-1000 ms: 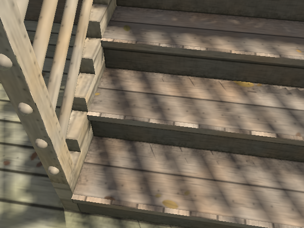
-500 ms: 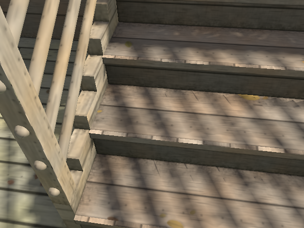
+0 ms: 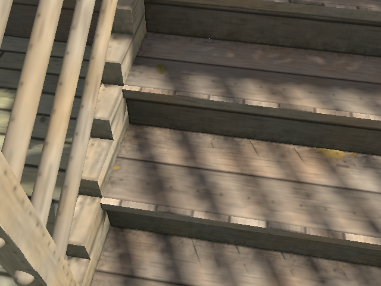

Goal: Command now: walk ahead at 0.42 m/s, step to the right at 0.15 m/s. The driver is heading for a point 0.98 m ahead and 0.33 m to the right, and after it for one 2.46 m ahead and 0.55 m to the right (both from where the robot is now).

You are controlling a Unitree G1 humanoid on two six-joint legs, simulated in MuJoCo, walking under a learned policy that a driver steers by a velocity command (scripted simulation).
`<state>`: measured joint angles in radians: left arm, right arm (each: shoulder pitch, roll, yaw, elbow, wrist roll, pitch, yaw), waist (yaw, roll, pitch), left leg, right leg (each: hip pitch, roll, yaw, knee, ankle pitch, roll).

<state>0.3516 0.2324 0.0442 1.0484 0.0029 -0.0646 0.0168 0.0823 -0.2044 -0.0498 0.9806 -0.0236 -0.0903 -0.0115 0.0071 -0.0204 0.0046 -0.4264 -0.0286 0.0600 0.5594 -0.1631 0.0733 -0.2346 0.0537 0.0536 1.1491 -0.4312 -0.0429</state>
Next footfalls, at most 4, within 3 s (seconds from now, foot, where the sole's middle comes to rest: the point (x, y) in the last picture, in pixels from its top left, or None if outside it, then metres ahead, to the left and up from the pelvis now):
0.48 right None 0.37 -0.17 -0.59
1.02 left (205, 182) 0.69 -0.02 -0.42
1.52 right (305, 86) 0.94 -0.32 -0.25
2.14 left None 1.23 -0.24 -0.09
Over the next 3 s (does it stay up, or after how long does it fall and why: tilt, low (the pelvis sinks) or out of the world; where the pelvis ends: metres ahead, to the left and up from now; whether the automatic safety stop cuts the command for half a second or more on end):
stays up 1.01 -0.30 0.52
